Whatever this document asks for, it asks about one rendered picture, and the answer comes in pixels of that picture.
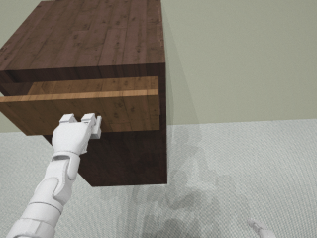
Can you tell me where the handle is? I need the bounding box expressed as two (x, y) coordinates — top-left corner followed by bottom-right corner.
(89, 116), (102, 139)

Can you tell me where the drawer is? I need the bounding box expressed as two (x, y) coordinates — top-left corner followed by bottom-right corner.
(0, 76), (160, 136)

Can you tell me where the left robot forearm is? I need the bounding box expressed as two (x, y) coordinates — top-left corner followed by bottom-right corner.
(6, 151), (80, 238)

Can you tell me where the left robot hand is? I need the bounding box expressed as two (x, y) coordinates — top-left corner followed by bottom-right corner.
(52, 113), (97, 156)

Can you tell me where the cabinet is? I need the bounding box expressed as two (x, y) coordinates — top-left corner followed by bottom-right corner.
(0, 0), (167, 187)

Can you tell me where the right robot hand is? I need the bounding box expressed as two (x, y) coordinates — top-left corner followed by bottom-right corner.
(246, 218), (276, 238)

